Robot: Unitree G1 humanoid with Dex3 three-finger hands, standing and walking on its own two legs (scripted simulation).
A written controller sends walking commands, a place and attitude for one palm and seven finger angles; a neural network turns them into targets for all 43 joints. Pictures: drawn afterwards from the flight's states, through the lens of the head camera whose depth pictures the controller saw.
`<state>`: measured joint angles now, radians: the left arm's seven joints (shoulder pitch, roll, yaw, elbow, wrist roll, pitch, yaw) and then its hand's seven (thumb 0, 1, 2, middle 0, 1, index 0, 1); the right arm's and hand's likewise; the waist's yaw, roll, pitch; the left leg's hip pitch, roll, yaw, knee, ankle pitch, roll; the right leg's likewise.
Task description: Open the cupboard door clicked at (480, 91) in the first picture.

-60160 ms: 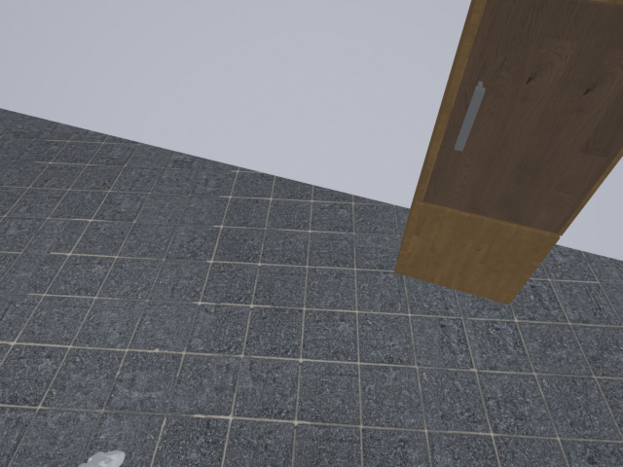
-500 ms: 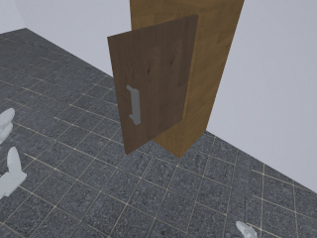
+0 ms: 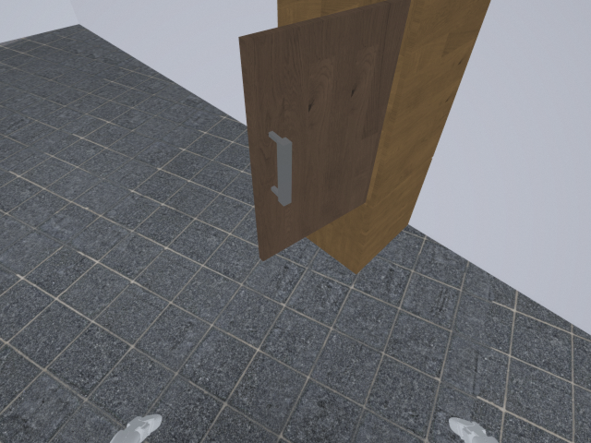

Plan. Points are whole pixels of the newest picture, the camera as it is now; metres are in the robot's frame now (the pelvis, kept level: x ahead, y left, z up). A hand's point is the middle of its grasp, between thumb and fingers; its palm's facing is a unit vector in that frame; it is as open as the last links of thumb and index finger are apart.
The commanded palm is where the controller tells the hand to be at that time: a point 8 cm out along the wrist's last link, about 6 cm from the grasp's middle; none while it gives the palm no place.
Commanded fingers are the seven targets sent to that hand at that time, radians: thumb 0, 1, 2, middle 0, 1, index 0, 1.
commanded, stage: let the arm hang, fingers relaxed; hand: left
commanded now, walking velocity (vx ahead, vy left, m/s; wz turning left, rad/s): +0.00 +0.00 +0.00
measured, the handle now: (279, 169) +0.65 +0.06 -0.01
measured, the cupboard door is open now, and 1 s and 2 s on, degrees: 81 81 81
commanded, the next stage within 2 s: look to check the result in 0.86 s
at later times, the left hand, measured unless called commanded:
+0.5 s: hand out of the picture -0.07 +0.20 -0.16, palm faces +0.04 -0.97 -0.23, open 7.3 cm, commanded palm none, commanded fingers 0.00 0.90 0.90 -0.20 -0.30 -0.20 -0.30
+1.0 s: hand out of the picture +0.01 +0.17 -0.17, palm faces +0.04 -0.98 -0.18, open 7.3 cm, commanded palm none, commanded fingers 0.00 0.90 0.90 -0.20 -0.30 -0.20 -0.30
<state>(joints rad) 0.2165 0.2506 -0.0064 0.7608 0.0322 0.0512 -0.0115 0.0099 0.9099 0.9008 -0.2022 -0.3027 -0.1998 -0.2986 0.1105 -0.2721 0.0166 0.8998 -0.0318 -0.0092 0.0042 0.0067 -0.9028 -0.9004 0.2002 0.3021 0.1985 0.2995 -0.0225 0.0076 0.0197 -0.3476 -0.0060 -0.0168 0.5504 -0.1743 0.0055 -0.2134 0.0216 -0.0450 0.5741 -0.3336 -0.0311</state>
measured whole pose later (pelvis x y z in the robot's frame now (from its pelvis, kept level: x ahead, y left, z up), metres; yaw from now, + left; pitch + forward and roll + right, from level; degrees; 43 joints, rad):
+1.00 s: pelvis +0.02 +0.00 +0.01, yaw +0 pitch -2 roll +0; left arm 0.29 0.15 0.01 1.14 0.01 0.00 0.03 0.01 0.92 0.90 -0.20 -0.30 -0.20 -0.30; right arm 0.27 -0.14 0.01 1.16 -0.02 0.01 -0.04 0.00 -0.91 -0.90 0.20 0.30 0.19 0.30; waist -0.01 0.00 0.05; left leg -0.24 -0.01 -0.02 0.43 -0.15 0.00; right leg -0.09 0.02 -0.05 0.43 -0.30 -0.03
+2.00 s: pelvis +0.05 -0.01 +0.01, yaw +0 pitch -2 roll +0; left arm 0.24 0.21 0.01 1.14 0.01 -0.01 0.02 0.00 0.91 0.90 -0.20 -0.30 -0.20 -0.30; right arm 0.19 -0.20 0.01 1.16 -0.02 0.00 -0.03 0.00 -0.90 -0.90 0.20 0.30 0.20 0.30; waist 0.00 0.00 0.06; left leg -0.19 0.00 -0.02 0.39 -0.16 -0.01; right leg -0.04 0.03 -0.05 0.36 -0.29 -0.04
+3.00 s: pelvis +0.06 -0.02 +0.01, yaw +0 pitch -2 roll +1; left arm 0.24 0.21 0.01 1.13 0.01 -0.01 0.02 0.00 0.91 0.90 -0.20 -0.30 -0.20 -0.30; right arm 0.19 -0.21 0.01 1.16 -0.02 0.00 -0.04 0.00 -0.90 -0.90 0.20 0.30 0.20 0.30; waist 0.00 -0.01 0.05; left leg -0.16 0.00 -0.01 0.37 -0.18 -0.02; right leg 0.00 0.03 -0.03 0.33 -0.30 -0.05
